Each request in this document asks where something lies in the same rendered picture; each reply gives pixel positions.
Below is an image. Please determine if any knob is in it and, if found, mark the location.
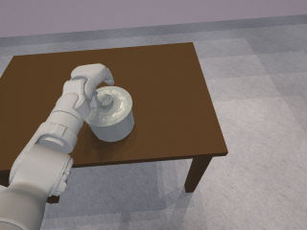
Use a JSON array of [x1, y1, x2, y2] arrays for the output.
[[98, 94, 113, 109]]

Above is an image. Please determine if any lid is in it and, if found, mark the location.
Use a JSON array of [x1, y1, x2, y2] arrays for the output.
[[85, 86, 132, 128]]

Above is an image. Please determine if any left robot forearm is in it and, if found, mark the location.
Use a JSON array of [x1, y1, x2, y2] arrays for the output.
[[9, 74, 97, 184]]

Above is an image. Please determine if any left robot upper arm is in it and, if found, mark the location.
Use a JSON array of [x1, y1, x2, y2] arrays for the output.
[[0, 143, 74, 230]]

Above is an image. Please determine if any table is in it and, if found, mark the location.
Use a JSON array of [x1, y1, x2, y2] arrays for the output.
[[0, 42, 228, 204]]

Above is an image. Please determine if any left robot hand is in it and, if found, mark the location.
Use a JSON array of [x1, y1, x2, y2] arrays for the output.
[[70, 63, 114, 108]]

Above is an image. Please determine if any pot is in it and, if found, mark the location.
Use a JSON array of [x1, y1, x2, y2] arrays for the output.
[[89, 110, 135, 142]]

